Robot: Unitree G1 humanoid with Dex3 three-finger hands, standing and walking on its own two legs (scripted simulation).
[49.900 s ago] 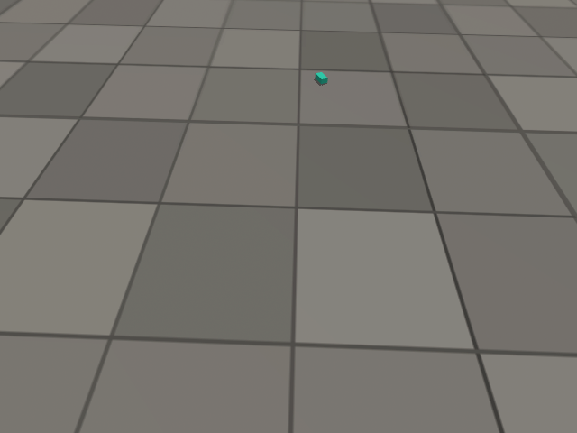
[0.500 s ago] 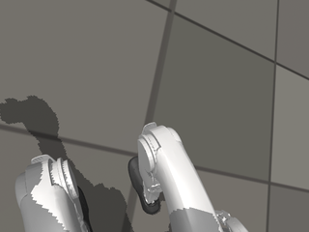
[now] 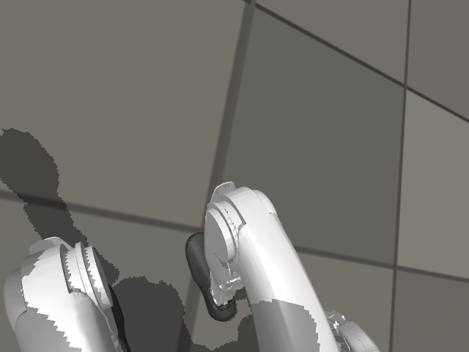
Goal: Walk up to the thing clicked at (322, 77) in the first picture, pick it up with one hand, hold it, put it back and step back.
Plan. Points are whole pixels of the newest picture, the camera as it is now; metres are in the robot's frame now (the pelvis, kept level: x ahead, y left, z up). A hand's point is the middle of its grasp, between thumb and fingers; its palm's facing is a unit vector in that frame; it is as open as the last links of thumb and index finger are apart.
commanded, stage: lower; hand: left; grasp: from above
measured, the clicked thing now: out of the picture +0.53 +0.32 -0.22
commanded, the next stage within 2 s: rest in 0.12 s
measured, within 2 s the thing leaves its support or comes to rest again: rests again in 1.64 s
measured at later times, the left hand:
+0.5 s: hand out of the picture +0.52 +0.29 -0.23, palm faces -0.49 -0.06 -0.87, open 7.5 cm
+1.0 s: hand out of the picture +0.52 +0.30 -0.25, palm faces -0.49 -0.07 -0.87, open 7.5 cm
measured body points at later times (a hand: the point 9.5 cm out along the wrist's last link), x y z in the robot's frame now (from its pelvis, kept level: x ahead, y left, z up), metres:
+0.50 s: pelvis +0.00 +0.00 -0.01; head +0.30 +0.10 +0.31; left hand +0.54 +0.29 -0.18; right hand +0.01 -0.25 -0.07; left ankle +0.07 +0.12 -0.30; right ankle +0.11 -0.11 -0.30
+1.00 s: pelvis +0.00 +0.00 -0.01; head +0.31 +0.11 +0.30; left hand +0.54 +0.30 -0.20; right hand +0.03 -0.26 -0.06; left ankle +0.07 +0.12 -0.30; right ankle +0.11 -0.11 -0.30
